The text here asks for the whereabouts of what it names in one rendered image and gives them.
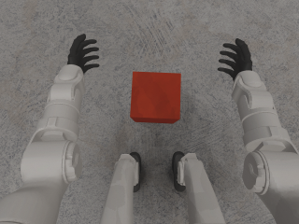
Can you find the robot right forearm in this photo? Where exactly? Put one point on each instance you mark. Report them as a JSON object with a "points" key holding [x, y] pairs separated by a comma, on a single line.
{"points": [[258, 115]]}

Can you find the left robot hand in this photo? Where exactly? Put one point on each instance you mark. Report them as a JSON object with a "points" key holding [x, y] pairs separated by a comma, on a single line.
{"points": [[77, 53]]}

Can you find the robot left shin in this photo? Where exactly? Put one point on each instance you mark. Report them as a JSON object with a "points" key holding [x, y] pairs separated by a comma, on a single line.
{"points": [[124, 156]]}

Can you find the robot right upper arm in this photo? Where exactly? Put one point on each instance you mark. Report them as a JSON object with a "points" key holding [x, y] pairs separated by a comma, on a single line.
{"points": [[274, 177]]}

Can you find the robot left upper arm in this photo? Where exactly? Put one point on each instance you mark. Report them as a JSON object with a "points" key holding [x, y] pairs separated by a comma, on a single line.
{"points": [[48, 167]]}

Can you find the right robot thigh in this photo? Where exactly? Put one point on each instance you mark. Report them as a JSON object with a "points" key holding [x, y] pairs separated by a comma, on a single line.
{"points": [[203, 206]]}

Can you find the right robot hand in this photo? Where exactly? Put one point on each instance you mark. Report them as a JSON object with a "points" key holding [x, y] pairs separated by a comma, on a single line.
{"points": [[242, 58]]}

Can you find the carton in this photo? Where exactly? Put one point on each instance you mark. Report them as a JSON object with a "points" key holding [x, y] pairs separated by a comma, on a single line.
{"points": [[155, 97]]}

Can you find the robot left forearm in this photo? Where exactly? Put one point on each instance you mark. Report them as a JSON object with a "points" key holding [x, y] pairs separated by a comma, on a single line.
{"points": [[62, 109]]}

